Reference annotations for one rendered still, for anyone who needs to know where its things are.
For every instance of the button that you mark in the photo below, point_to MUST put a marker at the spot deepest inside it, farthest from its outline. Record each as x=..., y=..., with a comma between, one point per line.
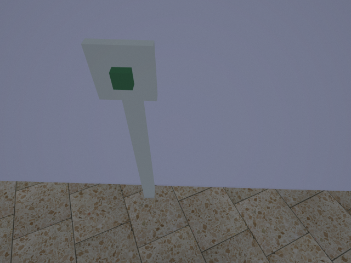
x=121, y=78

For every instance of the panel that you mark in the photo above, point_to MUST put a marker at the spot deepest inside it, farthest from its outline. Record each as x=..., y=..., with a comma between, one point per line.
x=101, y=55

